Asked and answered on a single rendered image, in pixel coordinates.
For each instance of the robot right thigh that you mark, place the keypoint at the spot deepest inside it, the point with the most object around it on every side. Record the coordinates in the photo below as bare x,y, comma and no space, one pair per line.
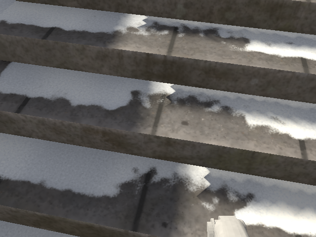
226,226

